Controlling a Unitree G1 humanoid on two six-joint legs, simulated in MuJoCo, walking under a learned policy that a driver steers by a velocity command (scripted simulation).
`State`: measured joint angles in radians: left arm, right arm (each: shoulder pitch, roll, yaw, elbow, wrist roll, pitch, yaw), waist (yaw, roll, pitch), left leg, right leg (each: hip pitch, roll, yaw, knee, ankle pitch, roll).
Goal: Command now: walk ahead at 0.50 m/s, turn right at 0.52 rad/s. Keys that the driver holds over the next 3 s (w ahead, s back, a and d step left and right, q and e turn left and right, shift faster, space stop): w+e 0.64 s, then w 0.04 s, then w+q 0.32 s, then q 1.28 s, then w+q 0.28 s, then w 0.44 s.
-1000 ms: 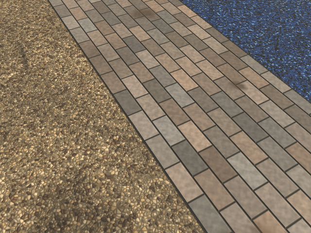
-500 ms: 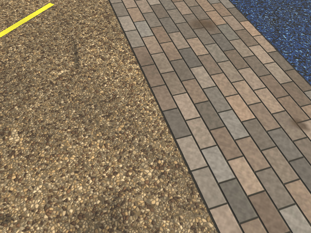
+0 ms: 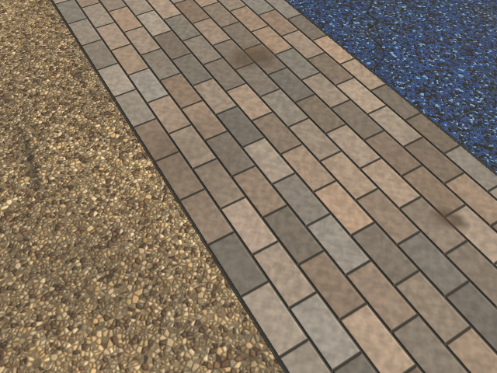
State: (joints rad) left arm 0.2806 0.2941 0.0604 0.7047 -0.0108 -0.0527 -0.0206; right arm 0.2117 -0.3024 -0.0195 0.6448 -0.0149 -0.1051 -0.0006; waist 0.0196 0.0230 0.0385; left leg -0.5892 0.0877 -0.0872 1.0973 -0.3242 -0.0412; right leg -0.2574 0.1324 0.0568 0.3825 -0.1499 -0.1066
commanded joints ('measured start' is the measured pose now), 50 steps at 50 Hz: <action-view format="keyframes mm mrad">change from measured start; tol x32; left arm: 1 -70 156 41 -77 -3 -17 19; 50 -58 72 35 -7 32 -65 8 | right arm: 1 14 -70 -17 -64 -11 3 -9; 50 60 -58 -57 119 45 64 -3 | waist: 1 -41 -69 -29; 11 -53 -140 -101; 13 -61 273 -336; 34 -103 35 51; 40 86 -253 -465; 50 -32 -74 -6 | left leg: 1 29 -1 51 -173 120 -45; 11 361 -63 12 -616 252 40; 14 865 352 -770 -803 -331 283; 20 479 158 -152 -888 132 200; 33 616 192 191 -913 435 184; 37 630 188 237 -625 967 162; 38 490 149 262 -425 899 133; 40 -50 -102 77 228 -274 53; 50 -87 55 -42 -31 204 10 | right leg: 1 -92 -220 196 -171 245 -191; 10 38 -244 349 46 -42 -56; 15 -562 -122 112 958 -324 100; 34 -377 -187 -87 260 61 55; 38 219 -90 -113 128 65 -50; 40 699 -565 681 -2 -22 -281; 50 111 -366 -33 -252 224 -105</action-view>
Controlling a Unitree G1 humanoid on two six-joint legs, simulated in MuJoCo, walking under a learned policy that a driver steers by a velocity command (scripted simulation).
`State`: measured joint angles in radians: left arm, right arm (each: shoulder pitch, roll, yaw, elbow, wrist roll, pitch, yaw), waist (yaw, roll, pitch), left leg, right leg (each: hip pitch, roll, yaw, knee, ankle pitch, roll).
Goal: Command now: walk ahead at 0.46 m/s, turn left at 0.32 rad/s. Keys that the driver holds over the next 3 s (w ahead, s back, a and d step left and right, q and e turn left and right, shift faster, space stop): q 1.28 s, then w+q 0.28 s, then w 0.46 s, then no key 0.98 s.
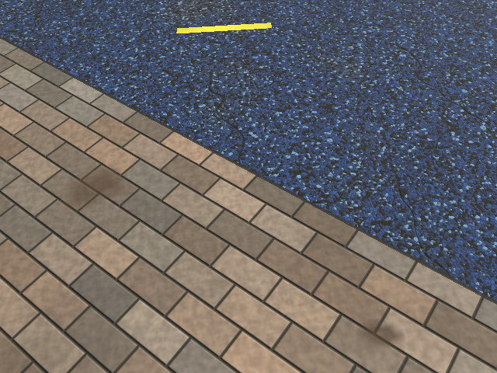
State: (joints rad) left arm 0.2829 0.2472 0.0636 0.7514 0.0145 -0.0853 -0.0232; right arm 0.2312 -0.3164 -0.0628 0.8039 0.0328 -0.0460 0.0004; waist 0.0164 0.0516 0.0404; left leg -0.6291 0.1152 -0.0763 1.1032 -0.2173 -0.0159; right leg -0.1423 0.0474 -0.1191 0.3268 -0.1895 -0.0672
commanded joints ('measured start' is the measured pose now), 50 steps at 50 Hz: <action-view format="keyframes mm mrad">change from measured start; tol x32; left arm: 1 -66 120 31 -47 8 -31 16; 50 -125 215 54 -101 -4 99 70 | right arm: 1 21 -39 -12 -47 -7 1 -2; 50 -116 -53 -33 -297 -12 100 -2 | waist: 1 -28 -103 8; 15 -45 196 -489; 50 36 -246 -108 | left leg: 1 -49 16 -48 -103 152 -18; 12 282 -146 152 -562 161 100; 14 776 123 -268 -525 982 287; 15 912 269 -633 -632 824 470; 19 487 104 -349 -765 331 307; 33 355 -7 -414 -760 -19 216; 39 1 -240 -90 -101 -398 0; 50 93 -99 73 -206 -197 -83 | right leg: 1 -3 -269 98 -192 338 -133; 12 145 -268 -68 305 781 -16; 13 33 -193 -82 547 567 45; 14 -319 -37 -57 896 -387 121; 16 -506 -2 252 1139 -461 119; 36 -117 -26 209 88 -7 90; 38 30 -379 562 -25 184 -116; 50 78 -328 218 20 348 -147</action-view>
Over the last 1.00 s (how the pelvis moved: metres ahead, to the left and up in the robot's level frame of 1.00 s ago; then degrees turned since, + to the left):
0.51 -0.09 0.00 -22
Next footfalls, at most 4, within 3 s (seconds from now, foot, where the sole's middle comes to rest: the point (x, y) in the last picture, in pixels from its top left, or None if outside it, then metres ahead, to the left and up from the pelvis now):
0.26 left None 0.30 0.14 -0.78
0.74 right None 0.35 -0.07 -0.78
1.16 left None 0.18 0.13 -0.78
1.58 right None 0.38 0.03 -0.78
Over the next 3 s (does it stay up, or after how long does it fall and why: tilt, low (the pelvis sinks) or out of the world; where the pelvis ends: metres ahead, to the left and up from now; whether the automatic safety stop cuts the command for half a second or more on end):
stays up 0.42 0.40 -0.01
